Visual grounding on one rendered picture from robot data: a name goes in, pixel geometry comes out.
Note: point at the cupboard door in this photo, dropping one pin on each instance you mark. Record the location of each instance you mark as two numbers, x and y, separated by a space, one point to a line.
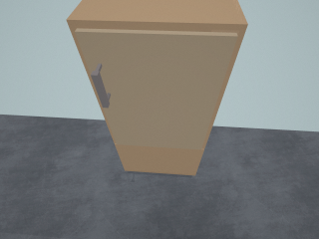
164 85

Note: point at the handle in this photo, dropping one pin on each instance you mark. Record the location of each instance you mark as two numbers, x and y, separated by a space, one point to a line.
100 88

